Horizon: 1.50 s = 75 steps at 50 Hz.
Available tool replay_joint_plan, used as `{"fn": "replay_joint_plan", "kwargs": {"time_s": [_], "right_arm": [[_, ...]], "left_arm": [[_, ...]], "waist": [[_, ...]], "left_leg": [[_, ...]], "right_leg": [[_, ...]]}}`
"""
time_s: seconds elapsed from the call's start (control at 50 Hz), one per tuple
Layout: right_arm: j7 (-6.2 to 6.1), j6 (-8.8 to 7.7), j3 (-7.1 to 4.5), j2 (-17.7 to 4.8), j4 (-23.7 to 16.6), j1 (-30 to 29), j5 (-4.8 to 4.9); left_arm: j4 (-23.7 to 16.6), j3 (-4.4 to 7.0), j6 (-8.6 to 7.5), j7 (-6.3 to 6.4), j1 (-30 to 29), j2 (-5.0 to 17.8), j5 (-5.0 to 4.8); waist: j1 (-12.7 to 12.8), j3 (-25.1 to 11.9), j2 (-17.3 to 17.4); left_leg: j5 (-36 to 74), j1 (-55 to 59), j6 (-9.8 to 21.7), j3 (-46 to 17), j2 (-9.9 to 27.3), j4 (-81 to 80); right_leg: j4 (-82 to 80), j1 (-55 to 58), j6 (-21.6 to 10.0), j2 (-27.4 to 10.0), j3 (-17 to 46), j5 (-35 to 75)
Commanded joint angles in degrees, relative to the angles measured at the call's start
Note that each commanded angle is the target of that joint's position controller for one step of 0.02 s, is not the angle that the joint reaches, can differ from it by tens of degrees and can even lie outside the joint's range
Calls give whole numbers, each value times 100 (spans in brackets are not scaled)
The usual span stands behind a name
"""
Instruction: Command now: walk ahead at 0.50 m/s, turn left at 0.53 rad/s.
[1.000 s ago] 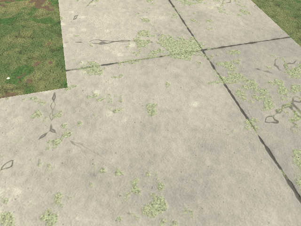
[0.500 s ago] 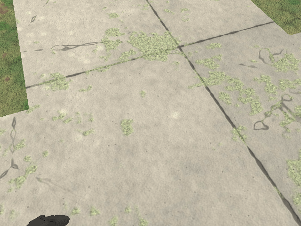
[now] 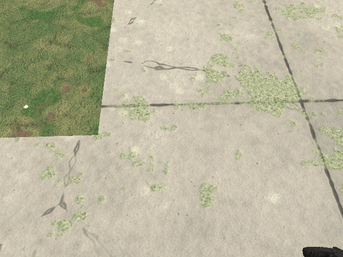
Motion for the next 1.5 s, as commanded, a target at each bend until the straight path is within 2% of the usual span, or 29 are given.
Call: {"fn": "replay_joint_plan", "kwargs": {"time_s": [0.02, 0.06, 0.12, 0.22, 0.32, 0.4, 0.42, 0.44, 0.46, 0.48, 0.52, 0.62, 0.8, 0.86, 0.88, 0.9, 0.92, 0.94, 0.98, 1.14, 1.18, 1.2, 1.24, 1.3, 1.42, 1.44, 1.46, 1.48, 1.5], "right_arm": [[-131, -59, -388, -1140, -31, 1869, -54], [-144, -84, -310, -866, -152, 1125, -42], [-203, -91, -263, -742, -297, 767, -100], [-363, -38, -347, -1018, -136, 1049, -28], [-403, 53, -353, -1004, 49, 1521, 33], [-404, 91, -308, -802, -2, 1368, -14], [-384, 82, -193, -487, -106, 1340, -74], [-407, 50, -82, -130, -270, 2050, 17], [-421, 41, -132, -575, -246, 2248, 36], [-433, 99, -262, -999, -216, 1816, 32], [-465, 230, -337, -1058, -368, 1207, -75], [-438, 475, -233, -457, -538, 1098, -26], [-212, 452, -206, -461, -837, 221, -102], [-233, 408, -295, -651, -740, 532, -135], [-317, 406, -396, -1084, -754, 792, -188], [-389, 427, -353, -1311, -899, 694, -337], [-364, 381, -179, -656, -774, 783, -302], [-316, 319, -124, -577, -691, 611, -264], [-295, 272, -157, -681, -592, 188, -204], [-328, 337, -72, -420, -204, -285, -196], [-315, 335, -30, -296, 63, 144, -241], [-345, 356, -47, -267, -19, 140, -239], [-395, 266, -123, -417, -58, -178, -147], [-359, 87, -206, -431, -27, -181, -51], [-207, -102, -241, -239, 537, 684, -27], [-232, -71, -300, -348, 708, 1186, 4], [-297, -65, -385, -656, 816, 1816, 4], [-273, -68, -538, -1407, 814, 2216, -45], [-248, -155, -441, -1108, 838, 2120, -102]], "left_arm": [[-929, 88, -514, -162, -556, 849, -241], [-978, 72, -590, -107, -781, 769, -65], [-954, 114, -399, -98, -485, 719, 66], [-1183, -42, -313, -95, -1378, 332, 87], [-1351, 28, -403, -195, -1987, 551, -59], [-1148, 234, -496, -178, -1108, 866, -46], [-1113, 320, -522, -128, -450, 1129, 92], [-1013, 440, -449, -104, 65, 1639, 239], [-997, 378, -398, -151, 88, 1281, 87], [-1123, 254, -352, -127, -231, 843, 59], [-1141, 142, -241, -111, -744, 530, 79], [-859, 228, -184, -59, -1035, 765, 83], [-448, 297, 46, -76, -1011, 1094, -163], [-270, 229, 65, -85, -894, 947, -245], [-270, 127, 21, -100, -685, 697, -62], [-384, -66, -4, -160, -356, 317, 167], [-330, -4, 74, -174, -644, 553, 70], [-377, 59, 140, -175, -850, 770, -63], [-272, 90, 246, -79, -880, 767, -39], [31, -29, 379, -52, -560, 355, 29], [-3, -15, 375, -61, -529, 636, 152], [76, 122, 391, -33, -617, 1085, 51], [-7, 144, 302, -1, -662, 1099, 76], [101, 161, 106, 93, -385, 972, -50], [152, 195, 96, 20, -517, 904, -195], [145, 132, 74, -8, -561, 704, -156], [45, 3, 24, -62, -750, 279, -71], [-287, -46, -100, -40, -891, 137, -91], [-334, 65, -196, -23, -1046, 559, -206]], "waist": [[-1003, -1850, 509], [-506, -850, -179], [-98, -599, 78], [-371, -310, 252], [-607, -368, 462], [-44, -635, 654], [272, -1268, 280], [64, -2117, -1340], [16, -2193, -1739], [120, -1530, -1067], [-15, -818, -447], [-256, -582, -816], [-44, -701, -638], [-279, -811, -448], [-290, -1241, 222], [-101, -1680, 1385], [-400, -2002, 955], [-356, -1588, 780], [-216, -1154, 599], [51, -1008, 678], [-116, -741, 193], [-282, -383, -675], [-28, 150, -1347], [97, 349, -1336], [-336, -245, -829], [-543, -443, -673], [-798, -603, 196], [-879, -691, 1612], [-839, -404, 1113]], "left_leg": [[-726, 5074, 1590, -4198, 1987, -1804], [458, 3378, 1267, -3000, 1528, -1926], [1475, 2202, 1274, -2396, 1218, -2248], [1290, 1266, 874, -1575, 647, -2244], [303, 1699, 598, -2196, 834, -1792], [514, 1937, 276, -2541, 773, -751], [286, 1503, 29, -2171, 401, 625], [-1802, -362, -445, -1316, -463, 2644], [-2764, -1162, -603, -1352, -185, 3653], [-2379, -1322, -713, -1408, 43, 4064], [-1911, -1051, -854, -1061, 358, 3861], [-1290, -528, -969, -605, 590, 2554], [-304, 522, -640, -287, 406, 143], [837, 1740, -261, -227, 220, -1335], [3023, 2802, 13, -1046, 972, -1272], [4611, 3825, 1147, -2653, 2376, -1021], [4064, 3431, 1542, -2715, 2506, -1162], [3700, 3132, 1339, -2312, 2162, -1234], [3031, 2660, 888, -1852, 1765, -1341], [537, 1413, 455, -1293, 1209, -1465], [-2010, 886, -169, -1026, 664, -1330], [-2237, 894, -411, -443, 170, -1030], [-1600, 789, -602, 104, -159, 321], [-1863, -214, -397, -302, 327, 1207], [-301, 2252, -318, 296, -31, -1054], [-334, 2975, -277, 96, 102, -1094], [-875, 3703, -3, -1171, 982, -1648], [-1817, 4261, 864, -3505, 2228, -2390], [-2469, 3941, 1291, -4165, 2567, -2610]], "right_leg": [[3031, -4254, -125, 118, 1373, 25], [1980, -3840, -130, -292, 1244, 733], [1311, -3092, 120, -440, 1176, 1015], [-787, -2598, 414, -142, 914, 2699], [-1987, -2127, 305, 145, 1139, 3239], [-2433, -938, -152, 90, 1099, 2575], [-2340, 279, -494, -644, 1707, 2642], [-2532, 2251, -1440, -2049, 3953, 2645], [-2839, 2345, -1680, -2462, 5140, 2374], [-2826, 1721, -1491, -2241, 4251, 2856], [-2760, 471, -1253, -1724, 2592, 4572], [-3342, -371, -1367, -1446, 1291, 5233], [-3031, -23, -1221, -1462, 599, 4648], [-2097, -289, -759, -1135, 429, 4159], [-1260, -888, -352, -767, 99, 3135], [32, -2208, 161, -133, 45, -259], [639, -2243, 325, -229, 791, -1139], [847, -2357, 357, -289, 908, -1049], [509, -2401, 409, -357, 948, -625], [-2123, -417, 271, -69, 599, 1748], [-2665, -151, -85, -497, 1094, 1586], [-2883, -1014, -460, -590, 1253, -604], [-4030, -1515, -896, -1229, 2464, -1995], [-4130, -706, -1217, -1756, 3024, -1008], [-3390, -1153, -919, -974, 1645, 606], [-2947, -1547, -764, -840, 1457, 708], [-1415, -2255, -399, -380, 897, 867], [190, -3667, -130, 227, 528, 21], [1292, -4281, -176, -37, 1030, -392]]}}
Keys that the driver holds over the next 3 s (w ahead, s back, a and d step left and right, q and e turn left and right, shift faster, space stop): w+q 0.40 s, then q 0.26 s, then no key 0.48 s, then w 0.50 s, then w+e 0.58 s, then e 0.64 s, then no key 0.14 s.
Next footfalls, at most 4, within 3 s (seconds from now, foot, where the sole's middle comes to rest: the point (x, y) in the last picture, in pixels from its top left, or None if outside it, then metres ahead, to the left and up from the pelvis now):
0.42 right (213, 254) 0.44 -0.11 -0.75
0.88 left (139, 253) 0.44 0.16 -0.75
1.16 right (205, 233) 0.52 -0.08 -0.75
1.46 left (136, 252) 0.44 0.18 -0.75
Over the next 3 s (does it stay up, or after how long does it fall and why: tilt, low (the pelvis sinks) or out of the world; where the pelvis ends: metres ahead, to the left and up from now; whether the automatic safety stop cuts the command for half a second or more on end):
stays up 1.00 0.23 0.03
